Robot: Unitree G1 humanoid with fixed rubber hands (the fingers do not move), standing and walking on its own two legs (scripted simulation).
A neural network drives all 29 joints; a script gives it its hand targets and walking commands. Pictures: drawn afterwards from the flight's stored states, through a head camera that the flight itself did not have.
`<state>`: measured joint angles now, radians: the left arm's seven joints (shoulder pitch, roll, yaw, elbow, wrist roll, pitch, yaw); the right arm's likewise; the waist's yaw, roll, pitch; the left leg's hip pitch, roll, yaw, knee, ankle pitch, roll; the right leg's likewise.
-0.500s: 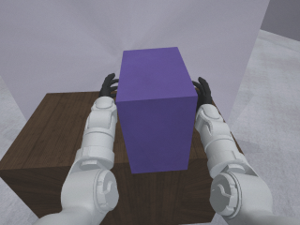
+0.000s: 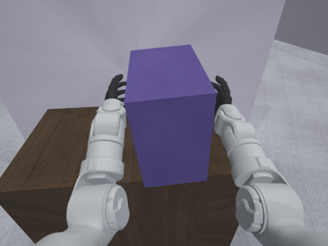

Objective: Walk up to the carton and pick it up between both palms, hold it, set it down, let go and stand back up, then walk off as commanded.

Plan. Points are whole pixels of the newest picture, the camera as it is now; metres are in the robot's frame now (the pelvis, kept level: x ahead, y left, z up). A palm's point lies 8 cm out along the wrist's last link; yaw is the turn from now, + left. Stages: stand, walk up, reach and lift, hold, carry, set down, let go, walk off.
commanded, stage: reach and lift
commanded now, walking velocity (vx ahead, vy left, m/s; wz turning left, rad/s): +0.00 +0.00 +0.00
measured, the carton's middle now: (168, 114) +0.44 +0.02 +0.16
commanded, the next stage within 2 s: hold in 0.86 s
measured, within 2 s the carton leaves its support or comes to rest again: neither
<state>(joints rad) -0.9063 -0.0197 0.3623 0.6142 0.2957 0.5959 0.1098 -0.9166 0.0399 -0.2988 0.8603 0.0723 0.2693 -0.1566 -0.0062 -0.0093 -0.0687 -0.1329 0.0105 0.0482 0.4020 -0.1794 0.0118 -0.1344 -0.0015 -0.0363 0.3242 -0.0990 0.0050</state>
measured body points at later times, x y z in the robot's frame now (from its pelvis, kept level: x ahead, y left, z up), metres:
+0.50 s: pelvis +0.01 +0.00 +0.00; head -0.05 +0.01 +0.45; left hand +0.41 +0.15 +0.24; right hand +0.42 -0.11 +0.23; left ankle +0.03 +0.10 -0.74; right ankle +0.06 -0.12 -0.74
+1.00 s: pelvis +0.01 +0.00 +0.00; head -0.07 +0.01 +0.44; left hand +0.40 +0.15 +0.26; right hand +0.41 -0.12 +0.25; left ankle +0.03 +0.10 -0.74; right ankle +0.06 -0.12 -0.74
